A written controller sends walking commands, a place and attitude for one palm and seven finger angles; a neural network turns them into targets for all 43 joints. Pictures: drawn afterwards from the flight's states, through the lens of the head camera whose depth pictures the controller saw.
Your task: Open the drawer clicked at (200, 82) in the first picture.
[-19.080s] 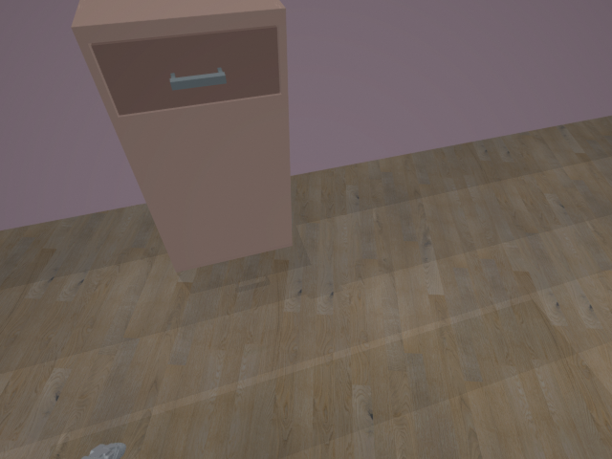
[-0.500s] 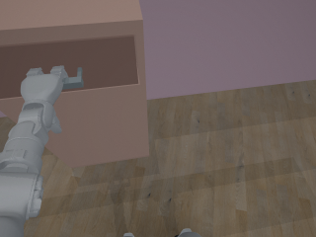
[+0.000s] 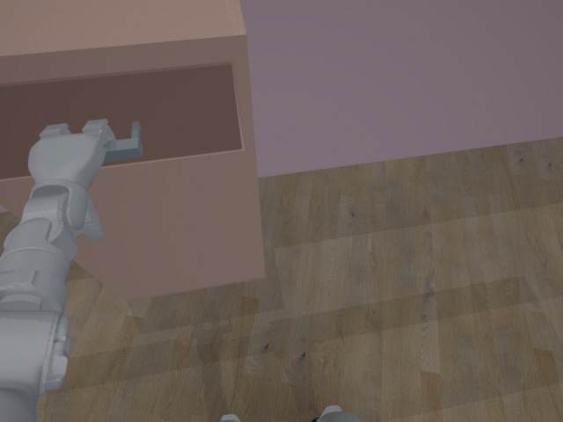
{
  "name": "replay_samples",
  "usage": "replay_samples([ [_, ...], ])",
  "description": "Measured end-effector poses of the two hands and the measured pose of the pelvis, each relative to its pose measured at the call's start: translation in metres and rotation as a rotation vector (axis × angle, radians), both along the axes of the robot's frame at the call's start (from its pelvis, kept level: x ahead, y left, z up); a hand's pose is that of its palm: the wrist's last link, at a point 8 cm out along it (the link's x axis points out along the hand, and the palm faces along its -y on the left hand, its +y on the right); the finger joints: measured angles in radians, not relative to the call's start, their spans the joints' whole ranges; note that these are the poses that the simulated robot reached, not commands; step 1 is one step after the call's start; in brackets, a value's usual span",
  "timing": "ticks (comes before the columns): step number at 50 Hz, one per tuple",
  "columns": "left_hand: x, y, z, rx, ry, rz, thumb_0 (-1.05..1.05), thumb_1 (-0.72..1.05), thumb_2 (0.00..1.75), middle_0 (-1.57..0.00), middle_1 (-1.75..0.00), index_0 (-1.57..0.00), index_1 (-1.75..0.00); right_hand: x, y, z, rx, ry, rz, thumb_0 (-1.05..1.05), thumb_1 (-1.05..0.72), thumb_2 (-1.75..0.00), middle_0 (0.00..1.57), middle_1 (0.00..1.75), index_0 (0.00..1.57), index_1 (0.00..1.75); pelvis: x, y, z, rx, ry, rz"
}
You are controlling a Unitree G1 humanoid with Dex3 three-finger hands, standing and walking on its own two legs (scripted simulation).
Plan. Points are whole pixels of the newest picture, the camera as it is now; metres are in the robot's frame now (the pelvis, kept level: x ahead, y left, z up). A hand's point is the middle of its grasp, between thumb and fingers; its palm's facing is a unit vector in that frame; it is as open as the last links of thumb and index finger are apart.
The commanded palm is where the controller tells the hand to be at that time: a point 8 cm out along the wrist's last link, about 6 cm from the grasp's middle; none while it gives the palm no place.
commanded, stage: close the thumb around the handle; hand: left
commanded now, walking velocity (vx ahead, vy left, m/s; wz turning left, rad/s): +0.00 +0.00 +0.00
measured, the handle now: (95, 142) +0.52 +0.27 +0.06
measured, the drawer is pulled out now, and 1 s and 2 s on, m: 0.00 0.01 0.07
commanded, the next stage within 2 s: pull the drawer open in 0.68 s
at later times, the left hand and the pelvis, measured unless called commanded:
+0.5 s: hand (88, 180) +0.46 +0.28 +0.04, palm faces -0.04 -0.01 -1.00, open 7.1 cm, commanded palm +0.44 +0.29 +0.09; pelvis +0.00 +0.01 +0.00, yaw +0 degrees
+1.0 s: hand (88, 185) +0.45 +0.28 +0.04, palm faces -0.02 -0.02 -1.00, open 5.6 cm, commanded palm +0.41 +0.28 +0.09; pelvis +0.02 +0.01 +0.01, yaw -1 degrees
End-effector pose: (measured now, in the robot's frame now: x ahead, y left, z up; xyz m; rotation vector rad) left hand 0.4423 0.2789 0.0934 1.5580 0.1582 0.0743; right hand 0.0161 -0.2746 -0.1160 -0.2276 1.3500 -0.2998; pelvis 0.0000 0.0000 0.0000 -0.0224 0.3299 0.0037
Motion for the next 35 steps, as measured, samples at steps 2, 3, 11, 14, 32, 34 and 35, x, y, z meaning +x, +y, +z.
replay_samples([
  [2, 0.000, 0.000, 0.000, 0.002, -0.001, -0.001, 0.00, -0.48, 0.30, -0.30, -1.21, -0.31, -1.20, 0.000, -0.001, 0.000, -0.004, -0.001, -0.001, 0.01, -0.91, -0.90, 0.20, 0.30, 0.20, 0.30, 0.000, 0.000, 0.000, 0.000, 0.001, 0.000],
  [3, 0.000, 0.000, 0.000, 0.002, -0.002, 0.000, 0.00, -0.47, 0.31, -0.30, -1.21, -0.31, -1.20, 0.000, -0.001, 0.001, -0.005, -0.003, -0.002, 0.01, -0.91, -0.90, 0.20, 0.30, 0.20, 0.30, 0.000, 0.000, 0.000, 0.000, 0.001, 0.000],
  [11, 0.000, 0.000, 0.000, -0.004, -0.007, 0.003, 0.00, -0.23, 0.41, -0.30, -1.22, -0.33, -1.23, 0.003, -0.001, 0.002, -0.009, -0.018, -0.005, 0.01, -0.91, -0.90, 0.20, 0.30, 0.20, 0.30, 0.000, 0.002, 0.000, -0.002, -0.001, -0.004],
  [14, 0.000, 0.000, 0.000, -0.005, -0.008, 0.004, 0.00, -0.10, 0.47, -0.31, -1.22, -0.34, -1.24, 0.005, 0.000, 0.003, -0.006, -0.023, -0.006, 0.01, -0.91, -0.90, 0.20, 0.30, 0.20, 0.30, 0.001, 0.003, 0.001, -0.002, -0.003, -0.005],
  [32, 0.001, 0.000, 0.001, -0.010, -0.007, 0.004, 0.00, 0.73, 0.82, -0.35, -1.30, -0.39, -1.34, 0.011, 0.008, 0.002, 0.009, -0.030, -0.003, 0.01, -0.91, -0.90, 0.20, 0.30, 0.20, 0.30, 0.005, 0.007, 0.002, -0.004, -0.009, -0.008],
  [34, 0.001, 0.000, 0.001, -0.011, -0.009, 0.003, 0.00, 0.73, 0.82, -0.35, -1.31, -0.38, -1.34, 0.011, 0.008, 0.002, 0.009, -0.031, -0.006, 0.01, -0.91, -0.90, 0.20, 0.30, 0.20, 0.30, 0.005, 0.007, 0.002, -0.004, -0.009, -0.010],
  [35, 0.001, 0.000, 0.001, -0.011, -0.010, 0.003, 0.00, 0.73, 0.81, -0.34, -1.31, -0.38, -1.34, 0.011, 0.008, 0.003, 0.008, -0.031, -0.007, 0.01, -0.91, -0.90, 0.20, 0.30, 0.20, 0.30, 0.005, 0.007, 0.002, -0.004, -0.009, -0.011],
])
